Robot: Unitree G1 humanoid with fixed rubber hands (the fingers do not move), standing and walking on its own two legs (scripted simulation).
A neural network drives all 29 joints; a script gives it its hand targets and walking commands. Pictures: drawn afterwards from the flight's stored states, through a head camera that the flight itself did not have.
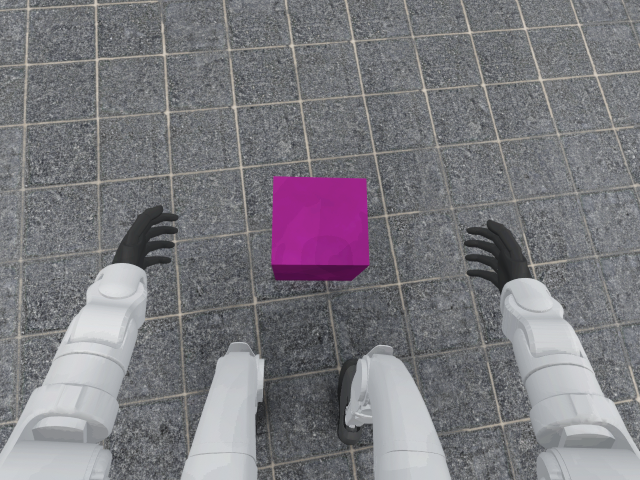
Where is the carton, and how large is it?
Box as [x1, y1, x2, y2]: [271, 176, 368, 280]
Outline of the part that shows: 273,176 271,264 275,279 351,280 368,265 365,178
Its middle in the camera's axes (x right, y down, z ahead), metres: -0.01 -0.02 +0.97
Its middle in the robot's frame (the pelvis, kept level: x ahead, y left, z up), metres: +0.52 -0.02 -0.55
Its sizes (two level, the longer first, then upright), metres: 0.210 0.200 0.250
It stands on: the floor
